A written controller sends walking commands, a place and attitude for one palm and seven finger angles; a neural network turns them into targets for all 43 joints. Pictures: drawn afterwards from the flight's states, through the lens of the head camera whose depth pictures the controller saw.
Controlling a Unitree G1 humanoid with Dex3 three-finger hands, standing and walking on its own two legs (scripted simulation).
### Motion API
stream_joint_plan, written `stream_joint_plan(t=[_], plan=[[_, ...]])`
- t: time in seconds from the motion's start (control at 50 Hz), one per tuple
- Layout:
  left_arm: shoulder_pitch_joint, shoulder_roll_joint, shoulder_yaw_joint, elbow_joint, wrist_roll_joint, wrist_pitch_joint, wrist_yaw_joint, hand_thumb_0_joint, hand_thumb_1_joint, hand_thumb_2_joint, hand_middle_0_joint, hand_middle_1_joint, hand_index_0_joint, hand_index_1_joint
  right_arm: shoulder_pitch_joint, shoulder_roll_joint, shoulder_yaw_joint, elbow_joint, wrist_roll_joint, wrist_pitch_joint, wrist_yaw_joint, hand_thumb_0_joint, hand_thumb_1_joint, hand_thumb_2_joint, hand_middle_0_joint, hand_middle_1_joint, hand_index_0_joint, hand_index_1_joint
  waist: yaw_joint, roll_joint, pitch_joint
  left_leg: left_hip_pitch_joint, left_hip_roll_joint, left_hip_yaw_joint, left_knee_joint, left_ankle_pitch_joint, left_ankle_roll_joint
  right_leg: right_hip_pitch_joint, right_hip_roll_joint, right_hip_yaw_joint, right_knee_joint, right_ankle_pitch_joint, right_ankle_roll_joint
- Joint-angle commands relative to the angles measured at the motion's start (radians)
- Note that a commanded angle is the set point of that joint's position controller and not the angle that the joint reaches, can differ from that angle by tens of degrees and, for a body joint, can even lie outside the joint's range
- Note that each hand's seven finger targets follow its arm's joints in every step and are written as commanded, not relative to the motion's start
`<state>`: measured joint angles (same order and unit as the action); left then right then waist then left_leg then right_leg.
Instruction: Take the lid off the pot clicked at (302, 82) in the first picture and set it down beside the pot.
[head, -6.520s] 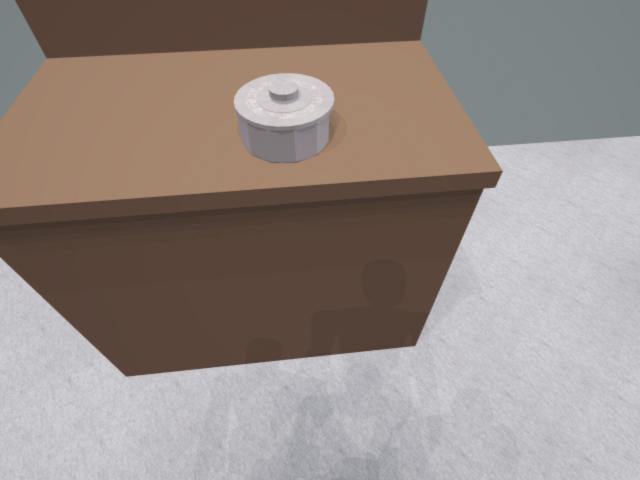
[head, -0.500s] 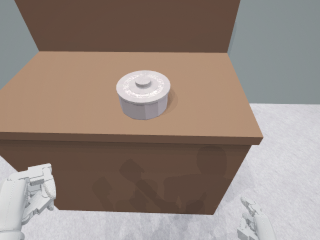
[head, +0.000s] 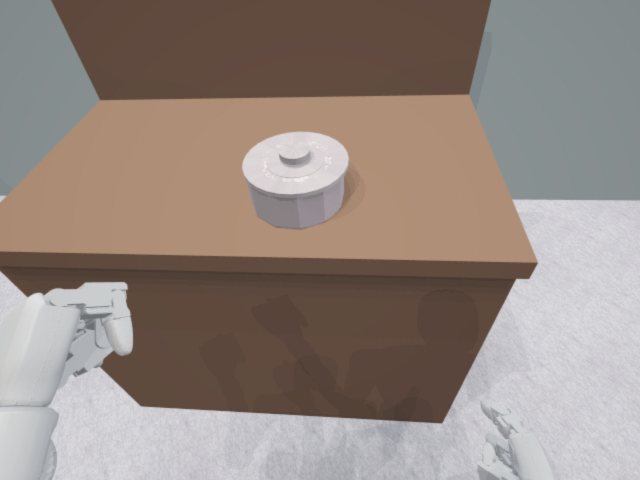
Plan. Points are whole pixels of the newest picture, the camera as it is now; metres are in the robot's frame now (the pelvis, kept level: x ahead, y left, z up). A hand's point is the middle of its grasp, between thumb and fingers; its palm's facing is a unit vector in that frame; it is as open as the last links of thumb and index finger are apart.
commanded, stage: reach forward and open the fingers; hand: left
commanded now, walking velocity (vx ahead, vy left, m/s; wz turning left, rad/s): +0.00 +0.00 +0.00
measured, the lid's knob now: (294, 152) +0.58 +0.13 +0.11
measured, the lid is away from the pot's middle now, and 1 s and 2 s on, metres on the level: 0.00 0.00 0.00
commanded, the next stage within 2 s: move the open hand above the knob in 0.98 s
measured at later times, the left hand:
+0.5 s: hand (104, 319) +0.22 +0.26 +0.14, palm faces -0.14 -0.08 -0.99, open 5.4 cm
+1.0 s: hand (133, 269) +0.27 +0.24 +0.17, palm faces -0.10 -0.04 -0.99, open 10.0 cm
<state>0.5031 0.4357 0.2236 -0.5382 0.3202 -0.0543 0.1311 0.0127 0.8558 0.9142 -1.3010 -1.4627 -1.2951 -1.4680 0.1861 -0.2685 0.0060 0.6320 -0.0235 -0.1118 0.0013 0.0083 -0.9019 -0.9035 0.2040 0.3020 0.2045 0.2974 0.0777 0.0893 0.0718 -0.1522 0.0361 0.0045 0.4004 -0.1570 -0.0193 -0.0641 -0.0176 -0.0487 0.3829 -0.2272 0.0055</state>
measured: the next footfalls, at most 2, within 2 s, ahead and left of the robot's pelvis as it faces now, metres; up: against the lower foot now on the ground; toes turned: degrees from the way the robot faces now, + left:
none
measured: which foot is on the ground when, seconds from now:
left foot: down 0.00-1.00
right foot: down 0.00-1.00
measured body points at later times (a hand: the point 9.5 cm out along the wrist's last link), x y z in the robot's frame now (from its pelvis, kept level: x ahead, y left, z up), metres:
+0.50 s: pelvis -0.02 -0.01 +0.00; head -0.03 -0.06 +0.45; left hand +0.22 +0.26 +0.20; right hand +0.23 -0.21 -0.08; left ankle +0.04 +0.13 -0.74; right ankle -0.01 -0.12 -0.74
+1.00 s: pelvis -0.03 +0.00 +0.00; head -0.04 -0.05 +0.45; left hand +0.27 +0.24 +0.22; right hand +0.18 -0.21 -0.10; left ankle +0.04 +0.13 -0.74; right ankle -0.01 -0.12 -0.74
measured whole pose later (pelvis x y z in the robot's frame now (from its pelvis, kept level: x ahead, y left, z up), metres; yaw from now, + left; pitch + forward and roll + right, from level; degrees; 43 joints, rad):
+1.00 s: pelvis -0.03 +0.00 +0.00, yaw +0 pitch -5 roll +0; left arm -0.23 0.65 -0.06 -0.06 0.76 0.14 -0.36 0.00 -0.34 1.57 -0.87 -0.09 -0.87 -0.10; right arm 0.10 -0.29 0.04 0.65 0.04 0.03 0.00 0.01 -0.90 -0.90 0.20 0.30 0.20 0.30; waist 0.08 0.14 0.04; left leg -0.17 0.03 0.01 0.31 -0.06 -0.01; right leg -0.12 -0.03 -0.04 0.36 -0.16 0.01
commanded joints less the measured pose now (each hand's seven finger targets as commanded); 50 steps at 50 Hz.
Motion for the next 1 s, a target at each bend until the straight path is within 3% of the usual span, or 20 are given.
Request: stream_joint_plan(t=[0.0,0.04,0.06,0.1,0.2,0.32,0.36,0.4,0.46,0.48,0.58,0.66,0.7,0.76,0.78,0.8,0.86,0.88,0.92,0.98], plan=[[-0.052,0.300,0.119,-0.211,0.254,0.098,0.022,0.000,0.676,1.047,-1.243,-1.252,-1.243,-1.252,-0.195,-0.113,-0.037,-0.205,0.013,0.035,0.003,0.000,-0.900,-0.900,0.200,0.300,0.200,0.300,0.041,-0.012,-0.143,-0.032,-0.078,0.060,-0.026,0.029,0.033,-0.056,0.063,0.006,-0.018,0.009,-0.023],[-0.147,0.335,0.100,-0.152,0.331,0.134,-0.005,0.000,0.612,1.089,-1.227,-1.181,-1.227,-1.181,-0.213,-0.111,-0.036,-0.193,0.019,0.061,-0.003,0.000,-0.900,-0.900,0.200,0.300,0.200,0.300,0.027,-0.065,-0.153,-0.017,-0.075,0.053,-0.013,0.032,0.036,-0.076,0.058,0.008,-0.029,0.000,-0.019],[-0.176,0.373,0.119,-0.121,0.352,0.158,-0.025,0.000,0.579,1.110,-1.218,-1.145,-1.218,-1.145,-0.235,-0.114,-0.034,-0.200,0.033,0.065,-0.001,0.000,-0.900,-0.900,0.200,0.300,0.200,0.300,0.025,-0.084,-0.169,-0.009,-0.074,0.049,-0.011,0.029,0.034,-0.076,0.066,0.016,-0.038,-0.006,-0.017],[-0.258,0.373,0.074,-0.045,0.390,0.175,-0.079,0.000,0.513,1.152,-1.200,-1.074,-1.200,-1.074,-0.237,-0.117,-0.038,-0.167,0.037,0.075,-0.015,0.000,-0.900,-0.900,0.200,0.300,0.200,0.300,0.020,-0.083,-0.189,0.017,-0.072,0.046,-0.019,0.057,0.042,-0.074,0.058,0.015,-0.044,0.026,-0.010],[-0.377,0.368,-0.013,-0.020,0.386,0.200,-0.224,0.000,0.346,1.257,-1.150,-0.897,-1.150,-0.897,-0.279,-0.123,-0.032,-0.161,0.040,0.055,-0.028,0.000,-0.900,-0.900,0.200,0.300,0.200,0.300,0.016,-0.065,-0.206,0.070,-0.089,0.032,-0.047,0.139,0.052,-0.047,0.061,-0.001,-0.049,0.141,0.000],[-0.536,0.511,0.055,0.102,0.411,0.191,-0.351,0.000,0.146,1.383,-1.082,-0.684,-1.082,-0.684,-0.286,-0.126,-0.015,-0.146,0.033,0.061,-0.041,0.000,-0.900,-0.900,0.200,0.300,0.200,0.300,0.021,-0.081,-0.134,0.051,-0.095,0.032,-0.079,0.112,0.054,-0.059,0.064,-0.003,-0.087,0.111,0.005],[-0.594,0.530,0.059,0.106,0.423,0.192,-0.383,0.000,0.081,1.425,-1.057,-0.613,-1.057,-0.613,-0.311,-0.119,-0.009,-0.163,0.039,0.062,-0.033,0.000,-0.900,-0.900,0.200,0.300,0.200,0.300,0.027,-0.028,-0.163,0.061,-0.095,0.030,-0.079,0.116,0.049,-0.056,0.073,0.005,-0.093,0.103,0.001],[-0.664,0.470,-0.018,0.128,0.407,0.181,-0.411,0.000,0.018,1.467,-1.032,-0.542,-1.032,-0.542,-0.296,-0.114,-0.010,-0.157,0.039,0.073,-0.036,0.000,-0.900,-0.900,0.200,0.300,0.200,0.300,0.012,0.000,-0.173,0.084,-0.101,0.034,-0.093,0.124,0.053,-0.047,0.072,-0.001,-0.098,0.102,0.001],[-0.634,0.441,-0.036,0.121,0.397,0.185,-0.446,0.000,-0.075,1.530,-0.993,-0.436,-0.993,-0.436,-0.305,-0.113,-0.012,-0.184,0.043,0.064,-0.022,0.000,-0.900,-0.900,0.200,0.300,0.200,0.300,0.017,-0.016,-0.216,0.106,-0.105,0.031,-0.090,0.132,0.052,-0.045,0.086,-0.002,-0.107,0.120,0.002],[-0.685,0.460,-0.034,0.135,0.394,0.173,-0.457,0.000,-0.105,1.551,-0.979,-0.400,-0.979,-0.400,-0.291,-0.120,-0.011,-0.167,0.040,0.070,-0.024,0.000,-0.900,-0.900,0.200,0.300,0.200,0.300,0.008,-0.042,-0.221,0.109,-0.109,0.036,-0.094,0.130,0.056,-0.036,0.076,-0.006,-0.111,0.112,0.003],[-0.844,0.524,-0.003,0.189,0.433,0.151,-0.451,0.000,-0.253,1.593,-0.913,-0.223,-0.913,-0.223,-0.292,-0.122,-0.008,-0.165,0.044,0.078,-0.024,0.000,-0.900,-0.900,0.200,0.300,0.200,0.300,0.010,-0.022,-0.215,0.098,-0.104,0.033,-0.113,0.075,0.054,-0.056,0.081,-0.004,-0.127,0.022,-0.007],[-0.865,0.473,-0.041,0.215,0.428,0.153,-0.436,0.000,-0.369,1.620,-0.860,-0.081,-0.860,-0.081,-0.297,-0.114,-0.011,-0.183,0.054,0.078,-0.017,0.000,-0.900,-0.900,0.200,0.300,0.200,0.300,0.016,0.016,-0.211,0.094,-0.098,0.025,-0.133,0.030,0.046,-0.073,0.097,-0.003,-0.130,-0.016,-0.012],[-0.886,0.439,-0.081,0.226,0.418,0.147,-0.434,0.000,-0.364,1.602,-0.857,-0.081,-0.857,-0.081,-0.285,-0.111,-0.014,-0.173,0.053,0.080,-0.016,0.000,-0.900,-0.900,0.200,0.300,0.200,0.300,0.012,-0.003,-0.228,0.102,-0.101,0.028,-0.137,0.033,0.052,-0.057,0.089,-0.001,-0.125,-0.009,-0.012],[-0.902,0.456,-0.071,0.247,0.436,0.177,-0.433,0.000,-0.358,1.583,-0.853,-0.081,-0.853,-0.081,-0.304,-0.119,-0.015,-0.182,0.057,0.077,-0.004,0.000,-0.900,-0.900,0.200,0.300,0.200,0.300,0.020,0.013,-0.220,0.076,-0.097,0.020,-0.149,-0.005,0.044,-0.069,0.097,-0.001,-0.122,-0.034,-0.016],[-0.961,0.460,-0.084,0.259,0.449,0.175,-0.435,0.000,-0.357,1.579,-0.853,-0.081,-0.853,-0.081,-0.294,-0.123,-0.014,-0.165,0.053,0.079,-0.005,0.000,-0.900,-0.900,0.200,0.300,0.200,0.300,0.011,-0.009,-0.245,0.078,-0.099,0.021,-0.152,-0.010,0.047,-0.056,0.088,0.001,-0.120,-0.040,-0.016],[-0.962,0.448,-0.097,0.278,0.449,0.181,-0.433,0.000,-0.356,1.576,-0.852,-0.081,-0.852,-0.081,-0.292,-0.118,-0.014,-0.166,0.055,0.084,-0.010,0.000,-0.900,-0.900,0.200,0.300,0.200,0.300,0.010,-0.015,-0.219,0.073,-0.096,0.027,-0.155,-0.019,0.048,-0.065,0.092,0.000,-0.120,-0.048,-0.015],[-1.031,0.526,-0.040,0.263,0.464,0.191,-0.429,0.000,-0.354,1.569,-0.851,-0.081,-0.851,-0.081,-0.314,-0.120,-0.012,-0.176,0.055,0.073,-0.003,0.000,-0.900,-0.900,0.200,0.300,0.200,0.300,0.031,-0.003,-0.269,0.070,-0.099,0.021,-0.142,-0.003,0.046,-0.056,0.096,0.005,-0.107,-0.047,-0.020],[-1.078,0.502,-0.072,0.273,0.469,0.185,-0.435,0.000,-0.353,1.566,-0.850,-0.081,-0.850,-0.081,-0.309,-0.118,-0.007,-0.165,0.051,0.072,-0.004,0.000,-0.900,-0.900,0.200,0.300,0.200,0.300,0.019,-0.009,-0.295,0.080,-0.102,0.021,-0.144,-0.003,0.050,-0.050,0.087,0.007,-0.107,-0.048,-0.020],[-1.039,0.468,-0.089,0.330,0.450,0.194,-0.441,0.000,-0.352,1.561,-0.849,-0.081,-0.849,-0.081,-0.292,-0.118,-0.010,-0.162,0.054,0.080,-0.008,0.000,-0.900,-0.900,0.200,0.300,0.200,0.300,0.014,-0.026,-0.254,0.068,-0.101,0.026,-0.146,-0.008,0.050,-0.066,0.090,0.001,-0.113,-0.041,-0.015],[-1.066,0.439,-0.117,0.364,0.451,0.208,-0.460,0.000,-0.350,1.555,-0.848,-0.081,-0.848,-0.081,-0.296,-0.121,-0.008,-0.159,0.058,0.080,0.000,0.000,-0.900,-0.900,0.200,0.300,0.200,0.300,0.009,-0.052,-0.257,0.060,-0.103,0.029,-0.141,-0.003,0.050,-0.069,0.088,0.000,-0.109,-0.035,-0.016]])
